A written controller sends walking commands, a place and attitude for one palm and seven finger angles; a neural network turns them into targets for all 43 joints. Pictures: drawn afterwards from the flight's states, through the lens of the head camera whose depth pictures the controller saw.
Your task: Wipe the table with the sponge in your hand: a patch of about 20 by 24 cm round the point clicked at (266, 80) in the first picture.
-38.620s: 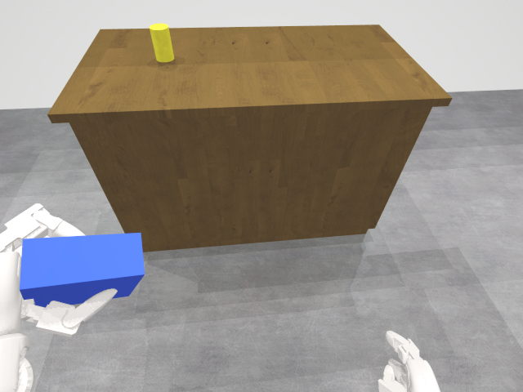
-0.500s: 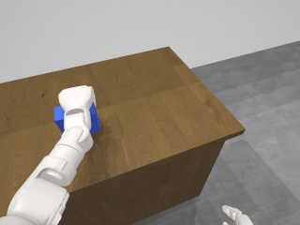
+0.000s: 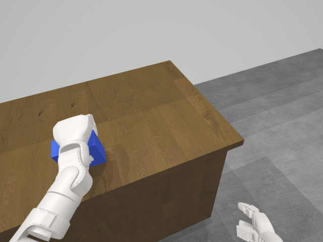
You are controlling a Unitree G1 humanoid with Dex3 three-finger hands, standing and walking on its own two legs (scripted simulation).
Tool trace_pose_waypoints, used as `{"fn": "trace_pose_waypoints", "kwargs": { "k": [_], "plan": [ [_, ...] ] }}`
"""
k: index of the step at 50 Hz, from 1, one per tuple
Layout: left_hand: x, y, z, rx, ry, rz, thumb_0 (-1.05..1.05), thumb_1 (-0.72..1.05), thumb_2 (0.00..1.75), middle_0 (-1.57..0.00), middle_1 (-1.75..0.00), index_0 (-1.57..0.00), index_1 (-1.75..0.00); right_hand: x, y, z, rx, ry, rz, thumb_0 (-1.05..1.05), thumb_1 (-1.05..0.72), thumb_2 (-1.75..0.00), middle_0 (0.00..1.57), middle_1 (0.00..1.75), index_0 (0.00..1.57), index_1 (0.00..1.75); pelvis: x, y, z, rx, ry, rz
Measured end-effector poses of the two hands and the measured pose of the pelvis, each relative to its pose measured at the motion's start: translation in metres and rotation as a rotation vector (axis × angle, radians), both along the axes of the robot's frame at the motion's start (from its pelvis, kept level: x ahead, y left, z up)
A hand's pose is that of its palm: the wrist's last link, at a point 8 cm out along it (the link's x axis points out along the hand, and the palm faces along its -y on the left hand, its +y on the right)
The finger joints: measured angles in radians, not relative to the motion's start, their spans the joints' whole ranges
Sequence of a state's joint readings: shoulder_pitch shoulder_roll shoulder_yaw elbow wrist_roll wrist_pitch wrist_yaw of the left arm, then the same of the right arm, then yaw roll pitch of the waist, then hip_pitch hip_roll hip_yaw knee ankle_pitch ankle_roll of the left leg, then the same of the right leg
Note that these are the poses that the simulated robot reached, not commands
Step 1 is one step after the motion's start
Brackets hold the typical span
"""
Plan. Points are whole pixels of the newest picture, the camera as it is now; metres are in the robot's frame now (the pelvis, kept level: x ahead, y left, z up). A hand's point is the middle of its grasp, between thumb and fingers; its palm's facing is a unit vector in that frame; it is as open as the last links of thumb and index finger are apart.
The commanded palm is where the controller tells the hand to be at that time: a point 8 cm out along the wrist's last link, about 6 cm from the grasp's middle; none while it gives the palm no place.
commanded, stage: wipe back along the third lane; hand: left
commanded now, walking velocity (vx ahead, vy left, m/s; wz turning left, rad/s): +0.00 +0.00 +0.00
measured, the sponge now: (83, 155) +0.33 +0.26 +0.04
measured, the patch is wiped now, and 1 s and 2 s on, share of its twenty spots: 1.00 1.00 1.00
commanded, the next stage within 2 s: slide back across to the middle lane in 0.26 s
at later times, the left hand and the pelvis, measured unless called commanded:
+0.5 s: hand (84, 158) +0.29 +0.22 +0.09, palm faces +0.05 -0.07 -1.00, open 9.1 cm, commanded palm +0.25 +0.23 +0.13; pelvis -0.02 -0.03 +0.00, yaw -2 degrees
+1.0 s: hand (52, 170) +0.25 +0.29 +0.10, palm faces -0.03 -0.07 -1.00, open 9.1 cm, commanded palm +0.22 +0.31 +0.15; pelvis -0.02 -0.04 +0.00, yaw -4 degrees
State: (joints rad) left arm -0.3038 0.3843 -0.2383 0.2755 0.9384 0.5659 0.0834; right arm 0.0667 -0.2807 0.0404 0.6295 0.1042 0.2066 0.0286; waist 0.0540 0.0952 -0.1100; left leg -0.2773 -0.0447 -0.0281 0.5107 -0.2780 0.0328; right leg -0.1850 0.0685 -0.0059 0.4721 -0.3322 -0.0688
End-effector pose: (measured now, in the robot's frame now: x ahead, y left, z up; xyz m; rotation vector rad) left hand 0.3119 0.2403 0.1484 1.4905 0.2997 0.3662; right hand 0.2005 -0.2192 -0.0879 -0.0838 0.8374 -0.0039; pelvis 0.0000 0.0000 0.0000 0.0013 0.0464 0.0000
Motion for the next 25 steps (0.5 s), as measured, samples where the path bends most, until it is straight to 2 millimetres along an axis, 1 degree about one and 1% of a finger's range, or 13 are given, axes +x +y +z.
{"fn": "trace_pose_waypoints", "kwargs": {
  "k": [7,15,20,25],
  "plan": [
    [-0.013,-0.008,-0.001,-0.006,0.009,0.0,0.03,-0.42,1.06,-0.76,-1.54,-0.8,-1.52,-0.008,-0.017,0.002,-0.008,-0.022,-0.022,0.01,-0.9,-0.9,0.19,0.29,0.2,0.3,-0.006,-0.013,0.0,0.007,-0.016,-0.012],
    [-0.03,-0.015,-0.002,-0.012,-0.001,-0.015,0.02,-0.42,1.06,-0.76,-1.54,-0.8,-1.52,-0.022,-0.035,-0.001,-0.015,-0.023,-0.054,0.01,-0.9,-0.9,0.19,0.29,0.2,0.3,-0.011,-0.022,0.0,0.012,-0.028,-0.027],
    [-0.042,-0.022,-0.002,-0.012,-0.012,-0.018,0.02,-0.42,1.06,-0.76,-1.55,-0.79,-1.52,-0.025,-0.041,-0.004,-0.015,-0.024,-0.063,0.01,-0.9,-0.9,0.19,0.29,0.2,0.3,-0.013,-0.025,0.0,0.015,-0.035,-0.03],
    [-0.047,-0.021,-0.002,-0.028,-0.003,-0.014,0.02,-0.42,1.06,-0.76,-1.54,-0.8,-1.52,-0.024,-0.044,-0.003,-0.025,-0.03,-0.066,0.01,-0.9,-0.9,0.19,0.29,0.2,0.3,-0.015,-0.029,0.0,0.02,-0.045,-0.036]
  ]
}}
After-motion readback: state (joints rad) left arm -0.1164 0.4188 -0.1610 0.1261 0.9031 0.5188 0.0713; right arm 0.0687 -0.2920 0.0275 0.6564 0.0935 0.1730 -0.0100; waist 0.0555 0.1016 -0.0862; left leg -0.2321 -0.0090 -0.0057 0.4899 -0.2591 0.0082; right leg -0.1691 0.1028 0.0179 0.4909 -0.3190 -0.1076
